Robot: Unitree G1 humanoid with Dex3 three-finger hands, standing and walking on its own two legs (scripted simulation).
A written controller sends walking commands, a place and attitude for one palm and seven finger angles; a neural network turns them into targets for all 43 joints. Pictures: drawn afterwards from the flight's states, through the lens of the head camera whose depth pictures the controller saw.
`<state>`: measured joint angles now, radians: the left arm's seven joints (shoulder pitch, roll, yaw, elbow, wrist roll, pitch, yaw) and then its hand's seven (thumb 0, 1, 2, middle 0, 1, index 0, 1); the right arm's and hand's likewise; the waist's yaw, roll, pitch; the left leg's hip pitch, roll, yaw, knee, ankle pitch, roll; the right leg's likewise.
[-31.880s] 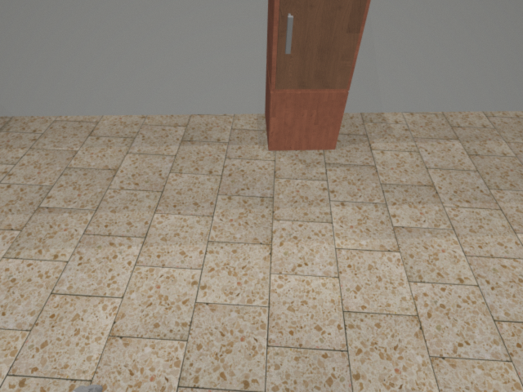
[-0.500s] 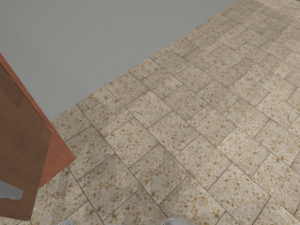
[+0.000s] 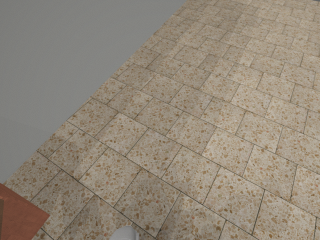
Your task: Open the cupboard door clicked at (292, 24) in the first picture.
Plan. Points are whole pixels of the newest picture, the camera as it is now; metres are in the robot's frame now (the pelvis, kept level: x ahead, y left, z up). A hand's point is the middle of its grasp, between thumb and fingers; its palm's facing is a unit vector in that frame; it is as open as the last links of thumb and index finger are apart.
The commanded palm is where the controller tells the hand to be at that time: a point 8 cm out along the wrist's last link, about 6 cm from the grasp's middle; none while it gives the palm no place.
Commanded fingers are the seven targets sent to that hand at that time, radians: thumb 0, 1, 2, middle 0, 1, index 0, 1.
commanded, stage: walk to a spot facing it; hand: left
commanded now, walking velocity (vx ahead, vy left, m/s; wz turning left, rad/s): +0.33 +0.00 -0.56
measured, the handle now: out of the picture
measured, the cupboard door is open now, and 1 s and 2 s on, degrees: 48 48 48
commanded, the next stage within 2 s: turn to face it in 1.08 s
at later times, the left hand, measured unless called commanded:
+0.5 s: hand (139, 154) +0.41 +0.11 -0.16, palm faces -0.39 -0.90 -0.21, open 7.4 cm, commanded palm none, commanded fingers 0.00 0.90 0.90 -0.20 -0.30 -0.20 -0.30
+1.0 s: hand (155, 143) +0.47 +0.05 -0.19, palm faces -0.32 -0.93 -0.20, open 7.3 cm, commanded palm none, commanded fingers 0.00 0.90 0.90 -0.20 -0.30 -0.20 -0.30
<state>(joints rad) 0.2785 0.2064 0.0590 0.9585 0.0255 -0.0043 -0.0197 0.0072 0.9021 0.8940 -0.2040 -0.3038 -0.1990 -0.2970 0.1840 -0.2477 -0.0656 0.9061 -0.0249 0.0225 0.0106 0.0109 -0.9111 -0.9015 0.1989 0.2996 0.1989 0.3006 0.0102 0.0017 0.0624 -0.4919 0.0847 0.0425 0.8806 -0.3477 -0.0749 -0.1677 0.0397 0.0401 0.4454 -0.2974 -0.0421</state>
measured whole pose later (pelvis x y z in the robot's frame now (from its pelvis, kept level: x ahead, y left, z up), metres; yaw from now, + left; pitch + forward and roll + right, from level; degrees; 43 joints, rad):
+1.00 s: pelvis +0.44 -0.14 -0.02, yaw -24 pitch +1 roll -1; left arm 0.37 0.19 0.05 1.10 0.01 -0.07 0.01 0.00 0.92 0.89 -0.20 -0.30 -0.20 -0.30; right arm 0.07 -0.17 -0.04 0.96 -0.03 -0.04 0.02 0.01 -0.91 -0.90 0.20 0.30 0.20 0.30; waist 0.03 -0.02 0.05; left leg -0.46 0.06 0.12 0.60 -0.19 0.00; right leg 0.04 0.05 -0.05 0.41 -0.44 -0.06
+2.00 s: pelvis +0.67 -0.31 -0.02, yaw -2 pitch +2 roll +2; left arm 0.14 0.24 0.06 0.88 0.02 0.02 0.01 0.01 0.91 0.89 -0.20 -0.30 -0.20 -0.30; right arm 0.17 -0.25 -0.07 0.91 -0.02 0.04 0.00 0.01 -0.91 -0.90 0.20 0.30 0.20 0.30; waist -0.01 0.02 0.06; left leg -0.37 0.02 -0.05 0.63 -0.32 -0.05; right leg -0.35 -0.04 -0.05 0.62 -0.31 0.04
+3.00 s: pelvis +0.72 -0.39 +0.00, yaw +37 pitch +1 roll +2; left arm 0.16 0.18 0.03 0.87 0.03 0.02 0.02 0.01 0.90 0.89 -0.20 -0.30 -0.20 -0.30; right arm 0.16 -0.26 -0.08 0.94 -0.02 0.08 0.03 0.01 -0.91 -0.90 0.20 0.30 0.20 0.30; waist -0.04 -0.01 0.10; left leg -0.45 0.03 0.06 0.95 -0.46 -0.06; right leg -0.24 -0.13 -0.18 0.55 -0.32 0.00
